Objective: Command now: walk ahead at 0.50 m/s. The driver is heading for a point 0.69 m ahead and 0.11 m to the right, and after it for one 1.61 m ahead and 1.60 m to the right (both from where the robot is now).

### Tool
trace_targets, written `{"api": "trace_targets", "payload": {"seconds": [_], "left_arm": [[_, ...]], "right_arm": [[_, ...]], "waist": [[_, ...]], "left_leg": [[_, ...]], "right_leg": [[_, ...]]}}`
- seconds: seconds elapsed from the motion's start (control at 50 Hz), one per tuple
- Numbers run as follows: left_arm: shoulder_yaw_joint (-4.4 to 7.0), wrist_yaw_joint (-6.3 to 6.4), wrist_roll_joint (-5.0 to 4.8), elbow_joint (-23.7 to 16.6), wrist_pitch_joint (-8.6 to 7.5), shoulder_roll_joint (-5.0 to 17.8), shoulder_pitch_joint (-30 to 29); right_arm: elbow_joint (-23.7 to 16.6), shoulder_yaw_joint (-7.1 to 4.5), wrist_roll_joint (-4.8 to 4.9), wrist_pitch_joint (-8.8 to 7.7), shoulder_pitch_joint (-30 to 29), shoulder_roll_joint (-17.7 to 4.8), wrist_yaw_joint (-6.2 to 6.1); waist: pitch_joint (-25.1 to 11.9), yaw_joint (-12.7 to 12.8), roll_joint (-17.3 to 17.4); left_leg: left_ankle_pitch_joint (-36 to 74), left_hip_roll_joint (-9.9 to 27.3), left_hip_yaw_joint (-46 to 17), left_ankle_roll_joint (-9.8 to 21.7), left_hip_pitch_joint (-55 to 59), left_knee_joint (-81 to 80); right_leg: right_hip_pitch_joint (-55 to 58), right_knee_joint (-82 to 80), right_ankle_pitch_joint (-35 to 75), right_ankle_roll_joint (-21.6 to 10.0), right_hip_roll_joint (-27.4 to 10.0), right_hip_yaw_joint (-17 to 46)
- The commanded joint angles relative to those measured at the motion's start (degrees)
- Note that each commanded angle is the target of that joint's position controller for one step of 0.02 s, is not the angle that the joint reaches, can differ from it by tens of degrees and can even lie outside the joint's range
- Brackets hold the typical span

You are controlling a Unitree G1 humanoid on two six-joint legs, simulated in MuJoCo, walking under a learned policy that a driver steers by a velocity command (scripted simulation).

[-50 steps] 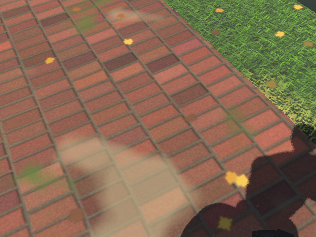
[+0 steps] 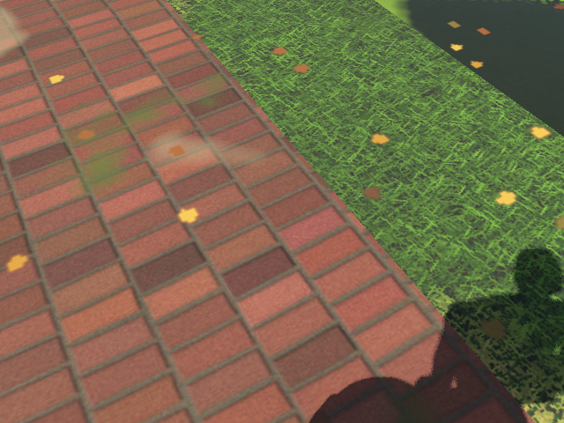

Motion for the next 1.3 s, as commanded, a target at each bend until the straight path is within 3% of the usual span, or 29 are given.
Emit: {"api": "trace_targets", "payload": {"seconds": [0.02, 0.12, 0.16, 0.18, 0.2, 0.22, 0.24, 0.26, 0.32, 0.42, 0.6, 0.66, 0.7, 0.72, 0.74, 0.76, 0.78, 0.82, 0.84, 0.88, 0.98, 1.06, 1.14, 1.18, 1.22, 1.24, 1.26, 1.28, 1.3], "left_arm": [[1.01, 0.58, 0.27, -0.98, -0.54, 7.33, 4.02], [1.32, 1.50, 1.05, 0.13, -0.01, 8.33, 3.75], [1.41, 1.27, 0.70, -0.16, 0.23, 9.01, 1.41], [0.90, 0.96, -0.07, -1.80, 0.01, 7.75, 0.47], [-0.40, 0.54, -2.74, -2.82, 0.22, 1.33, 7.47], [1.50, 0.98, -0.92, -1.90, 0.65, 7.95, 4.48], [1.93, 0.82, -0.46, -3.63, 0.77, 7.86, -0.51], [1.79, 0.56, -0.33, -4.20, 0.79, 6.47, -3.04], [2.06, -0.52, 1.21, -4.14, 3.10, 3.58, -2.69], [2.31, -1.58, 1.12, -8.02, 4.79, 3.07, -11.00], [1.22, -2.85, 1.28, -15.03, 4.34, 3.11, -27.52], [1.89, -2.66, 1.51, -15.09, 4.38, 4.45, -25.45], [3.01, -2.23, 1.59, -12.86, 4.15, 6.26, -17.15], [4.03, -1.76, 1.94, -10.47, 3.63, 7.93, -9.33], [5.87, -0.95, 2.64, -9.19, 3.34, 13.48, -2.45], [7.04, -0.70, 1.39, -10.84, 4.02, 18.69, -5.48], [6.71, -0.44, 0.45, -10.82, 4.81, 17.90, -4.90], [5.33, 0.12, 0.10, -10.62, 4.31, 12.58, -10.39], [4.82, 0.37, -0.26, -10.91, 3.75, 11.13, -12.28], [4.18, 0.46, -0.78, -11.30, 2.47, 10.08, -12.85], [4.51, 0.39, -0.61, -10.88, 2.09, 13.15, -7.64], [4.20, 0.87, -0.53, -11.04, 3.32, 12.80, -3.89], [4.36, 1.70, 0.11, -11.67, 4.45, 13.43, -1.94], [4.57, 2.03, 0.55, -12.60, 4.85, 13.92, -3.30], [4.92, 1.88, 0.40, -14.30, 4.70, 15.13, -7.72], [4.88, 1.45, -0.44, -15.11, 4.24, 15.16, -10.17], [3.89, 1.12, -1.61, -17.71, 3.60, 11.82, -9.67], [3.90, 1.75, -2.17, -17.43, 4.20, 9.31, -0.25], [4.45, 2.19, 0.32, -15.05, 5.41, 12.75, 3.75]], "right_arm": [[-4.56, 0.11, 0.23, -0.67, -6.81, -2.04, -0.08], [-5.61, -0.54, 0.17, -1.85, -6.64, -3.48, -0.49], [-0.84, -1.82, -0.12, -2.88, 8.19, -5.39, -1.44], [1.53, -3.11, -1.54, -3.53, 18.71, -9.36, -2.21], [1.91, -4.71, -2.58, -3.34, 23.64, -15.32, -2.23], [1.18, -4.25, -0.49, -2.46, 19.81, -12.13, -1.75], [0.22, -3.28, 0.12, -2.43, 12.95, -9.12, -1.59], [-0.28, -2.48, 0.13, -2.89, 9.21, -5.81, -1.36], [1.41, -1.42, 0.42, -4.09, 9.71, -2.27, -2.03], [3.15, -1.77, 0.49, -5.26, 15.01, -4.05, -2.43], [5.43, -1.82, 0.21, -4.45, 22.26, -5.93, -3.57], [5.44, -2.30, -0.03, -3.47, 21.66, -7.64, -4.04], [4.91, -2.90, -0.12, -2.44, 20.75, -9.45, -4.04], [4.17, -3.04, 0.12, -1.97, 19.93, -9.95, -3.69], [2.15, -2.64, 0.31, -2.00, 19.54, -8.30, -3.36], [-2.70, -2.19, 1.12, -2.65, 18.56, -4.01, -2.00], [-4.48, -2.72, 0.58, -3.51, 10.91, -8.22, -1.68], [-4.42, -2.29, 1.32, -4.62, 10.55, -6.67, -1.68], [-4.43, -2.36, 0.21, -3.82, 10.83, -6.43, -1.83], [-4.23, -2.23, -1.40, -1.53, 12.65, -5.56, -1.51], [-7.58, -1.97, -0.84, 0.43, 6.29, -5.41, -1.70], [-10.57, -1.38, -0.12, 0.73, -0.63, -6.01, -1.83], [-12.61, -0.84, 0.34, 0.31, -4.87, -7.15, -2.18], [-12.46, -0.84, 0.48, -0.24, -3.13, -8.26, -2.47], [-10.73, -1.26, 0.57, -0.91, 3.72, -9.97, -3.07], [-9.54, -1.52, 0.18, -1.71, 9.07, -10.59, -3.50], [-9.61, -2.24, -0.41, -2.32, 14.80, -14.51, -4.22], [-11.55, -2.25, 0.13, -1.26, 12.36, -16.76, -3.96], [-11.66, -2.15, 1.52, -0.12, 12.31, -14.26, -3.52]], "waist": [[4.12, 0.41, -5.85], [3.47, -1.54, -5.84], [-3.89, -7.90, -4.61], [-10.81, -11.53, -1.39], [-19.85, -9.53, 11.10], [-17.73, -8.91, 2.90], [-8.35, -6.14, 1.13], [-3.66, -4.82, -0.48], [0.02, -1.46, 1.74], [1.96, -1.13, 1.52], [4.66, -4.54, 1.53], [2.47, -2.62, 3.13], [-2.49, 0.75, 3.94], [-6.75, 4.34, 2.01], [-12.35, 7.08, -4.00], [-15.42, 2.81, -17.44], [-12.12, 4.55, -5.59], [-2.14, -0.57, 0.63], [-1.21, -2.58, 1.10], [-2.17, -4.42, -0.59], [-1.75, -3.33, -3.53], [-2.91, -0.22, -6.28], [-2.92, 1.63, -6.75], [-2.89, 0.65, -7.09], [-4.14, -2.99, -7.57], [-5.77, -6.44, -6.11], [-12.97, -7.59, 1.84], [-18.26, -2.15, 11.27], [-20.20, -0.72, 6.63]], "left_leg": [[1.74, -2.13, 2.49, 0.48, -0.24, -5.42], [-7.35, -5.01, 3.10, 3.93, 5.78, -11.65], [-6.33, -7.90, 3.84, 6.12, 24.83, -17.16], [-8.96, 1.14, -5.52, 8.74, 41.15, -17.76], [-13.46, 19.45, -31.76, 16.43, 58.82, -21.66], [-17.20, 19.18, -37.03, 15.60, 52.91, -26.90], [-18.33, 16.89, -27.38, 13.30, 43.75, -28.96], [-14.88, 14.51, -20.86, 11.32, 36.27, -31.73], [-6.21, 9.54, -8.49, 6.91, 27.01, -34.54], [2.14, 8.29, 0.84, 6.23, 28.74, -35.92], [15.95, 9.62, 10.34, 5.47, 39.04, -32.81], [36.39, 10.43, 13.24, 4.92, 43.08, -24.39], [44.89, 10.50, 14.18, 4.77, 43.27, -9.87], [38.37, 9.74, 14.98, 3.49, 38.16, 2.88], [16.32, 7.72, 14.75, 1.54, 25.01, 20.82], [-29.88, -6.94, 8.80, -2.15, -0.65, 41.83], [-25.79, -4.26, -1.93, -1.44, -7.31, 41.60], [-17.24, 0.30, -2.73, -0.99, -4.19, 31.74], [-16.86, 1.45, -3.26, -1.57, -0.65, 27.76], [-16.41, 1.66, -3.10, -3.01, 3.99, 23.83], [-10.44, -0.72, -0.55, -5.53, 2.01, 14.74], [-5.02, -2.74, -0.72, -4.59, 0.17, 6.48], [-5.44, -5.23, -1.99, -3.35, -0.49, -0.42], [-7.35, -6.35, -3.25, -2.20, 3.51, -5.07], [-7.39, -8.10, -3.31, -0.27, 15.15, -13.34], [1.78, -6.87, -3.79, 0.92, 24.73, -20.50], [23.46, 7.09, -14.72, 4.30, 39.48, -19.03], [53.76, 22.80, -29.99, 12.66, 46.53, -16.69], [49.70, 23.63, -31.99, 16.14, 42.62, -15.98]], "right_leg": [[-0.77, -3.05, 24.45, -5.41, -16.01, 7.73], [5.77, 5.15, 40.43, -5.21, -18.55, 7.56], [1.58, 21.11, 47.73, -3.52, -15.76, 6.07], [-10.07, 35.73, 32.67, -2.52, -13.15, 4.93], [-31.22, 58.60, -6.64, 0.37, -3.17, 0.05], [-35.89, 64.50, -15.32, -0.53, -3.60, 6.93], [-37.33, 63.76, -10.11, -0.83, -6.68, 7.98], [-35.92, 60.93, -6.23, -0.72, -8.77, 7.83], [-30.74, 56.87, -2.94, 0.25, -10.70, 7.10], [-39.02, 52.49, 5.64, 1.33, -11.91, 5.39], [-37.93, 28.35, 10.31, -0.55, -9.18, -2.27], [-31.90, 26.10, 2.44, -3.62, -5.16, -5.11], [-22.61, 23.88, -2.72, -6.26, -0.97, -6.18], [-11.62, 18.69, -1.02, -8.03, 0.33, -4.70], [1.99, 15.68, -7.23, -11.47, -10.39, 10.39], [15.91, 7.00, -7.26, -20.59, -24.95, 44.03], [13.30, 3.77, -3.06, -19.12, -24.46, 41.88], [-0.42, 2.75, 10.11, -14.56, -20.90, 28.81], [-4.80, 2.49, 14.78, -12.73, -17.86, 24.45], [-8.58, 1.90, 20.20, -11.81, -14.57, 20.47], [-9.95, 6.47, 47.30, -8.42, -10.93, 15.15], [-5.10, 9.48, 49.62, -5.00, -10.16, 16.47], [0.58, 13.77, 50.23, -4.80, -11.28, 20.44], [0.60, 17.10, 50.20, -4.21, -11.33, 22.66], [-3.40, 22.44, 50.05, -1.83, -9.25, 23.79], [-7.19, 29.01, 45.87, 0.01, -6.43, 23.33], [-15.55, 43.44, 22.95, 2.25, -2.55, 19.73], [-26.03, 57.12, -28.97, 2.93, 7.67, 11.91], [-27.18, 64.42, -27.50, 3.29, 3.34, 11.56]]}}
